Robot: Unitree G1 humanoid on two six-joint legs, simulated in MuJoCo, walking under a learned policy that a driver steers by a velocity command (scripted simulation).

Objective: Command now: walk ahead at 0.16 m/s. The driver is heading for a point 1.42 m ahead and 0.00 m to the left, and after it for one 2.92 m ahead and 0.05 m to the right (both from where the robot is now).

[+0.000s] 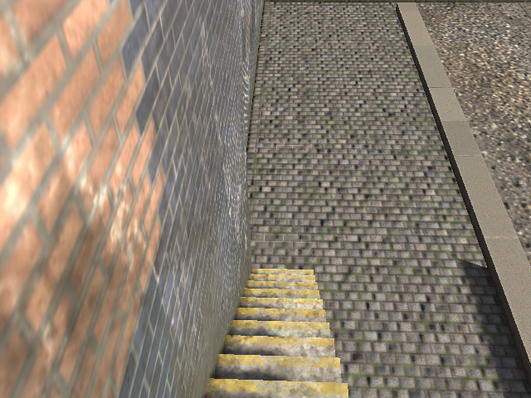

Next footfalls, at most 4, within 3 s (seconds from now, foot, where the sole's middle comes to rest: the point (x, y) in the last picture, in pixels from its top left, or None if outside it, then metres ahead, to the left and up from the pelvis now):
0.64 right None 0.26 -0.09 -0.98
1.08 left None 0.51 0.19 -1.19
1.60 right None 0.72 -0.10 -1.39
2.26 left None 1.00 0.03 -1.60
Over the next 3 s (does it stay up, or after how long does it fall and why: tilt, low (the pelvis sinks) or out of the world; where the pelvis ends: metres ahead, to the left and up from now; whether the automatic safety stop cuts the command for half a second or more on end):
stays up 1.24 -0.01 -1.09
